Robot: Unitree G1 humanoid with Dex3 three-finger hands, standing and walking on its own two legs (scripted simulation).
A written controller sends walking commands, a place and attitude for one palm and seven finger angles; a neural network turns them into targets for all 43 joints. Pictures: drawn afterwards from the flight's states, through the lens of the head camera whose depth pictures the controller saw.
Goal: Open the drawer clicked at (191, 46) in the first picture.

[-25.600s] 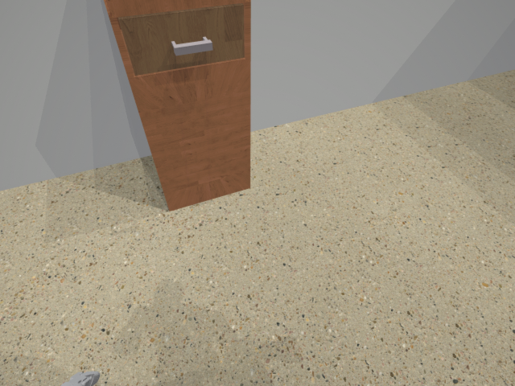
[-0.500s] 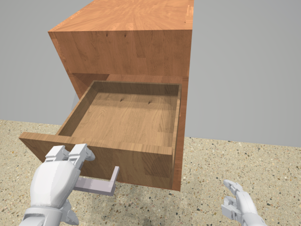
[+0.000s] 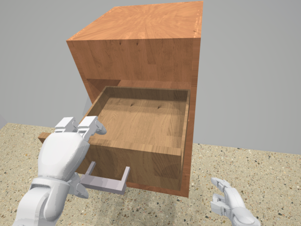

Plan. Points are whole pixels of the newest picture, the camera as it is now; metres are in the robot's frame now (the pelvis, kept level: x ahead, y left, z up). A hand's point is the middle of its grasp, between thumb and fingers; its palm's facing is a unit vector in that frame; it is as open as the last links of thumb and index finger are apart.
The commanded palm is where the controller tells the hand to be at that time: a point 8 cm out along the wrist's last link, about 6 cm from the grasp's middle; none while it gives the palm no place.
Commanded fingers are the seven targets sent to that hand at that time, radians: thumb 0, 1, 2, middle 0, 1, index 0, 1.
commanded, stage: lift the hand off the handle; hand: left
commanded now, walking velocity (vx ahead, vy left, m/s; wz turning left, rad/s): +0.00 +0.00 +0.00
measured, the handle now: (106, 176) +0.22 +0.18 +0.04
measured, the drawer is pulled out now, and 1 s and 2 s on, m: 0.29 0.29 0.29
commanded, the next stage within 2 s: draw the hand back to the body in 0.32 s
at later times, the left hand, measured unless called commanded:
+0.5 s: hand (79, 155) +0.19 +0.18 +0.18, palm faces +0.17 -0.09 -0.98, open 13.9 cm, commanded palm +0.15 +0.19 +0.24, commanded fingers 0.00 -0.50 0.30 -0.30 -1.20 -0.30 -1.20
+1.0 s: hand (55, 158) +0.18 +0.23 +0.18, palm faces +0.15 -0.05 -0.99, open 13.9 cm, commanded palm +0.14 +0.23 +0.24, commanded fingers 0.00 -0.50 0.30 -0.30 -1.20 -0.30 -1.20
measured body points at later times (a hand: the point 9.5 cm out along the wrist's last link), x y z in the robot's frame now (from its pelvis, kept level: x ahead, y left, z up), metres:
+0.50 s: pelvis -0.02 -0.03 +0.00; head -0.04 -0.09 +0.44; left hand +0.18 +0.18 +0.23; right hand +0.22 -0.22 -0.08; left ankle +0.01 +0.10 -0.73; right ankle +0.02 -0.13 -0.73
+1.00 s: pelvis +0.00 -0.01 +0.00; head -0.01 -0.06 +0.45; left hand +0.16 +0.23 +0.23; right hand +0.24 -0.21 -0.08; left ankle +0.01 +0.10 -0.73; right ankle +0.02 -0.13 -0.73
